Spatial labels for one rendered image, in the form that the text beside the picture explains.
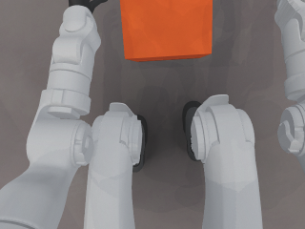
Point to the left robot upper arm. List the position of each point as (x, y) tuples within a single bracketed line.
[(36, 199)]

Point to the robot left forearm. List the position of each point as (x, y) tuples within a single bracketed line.
[(70, 74)]

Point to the right robot thigh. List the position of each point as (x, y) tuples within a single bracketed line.
[(232, 198)]

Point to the robot right forearm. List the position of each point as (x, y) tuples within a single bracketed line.
[(290, 17)]

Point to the right robot shin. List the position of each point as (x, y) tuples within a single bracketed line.
[(223, 99)]

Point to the right robot upper arm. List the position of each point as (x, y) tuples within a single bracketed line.
[(291, 132)]

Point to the carton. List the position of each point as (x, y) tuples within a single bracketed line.
[(157, 30)]

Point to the robot left hand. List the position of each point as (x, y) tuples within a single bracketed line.
[(91, 5)]

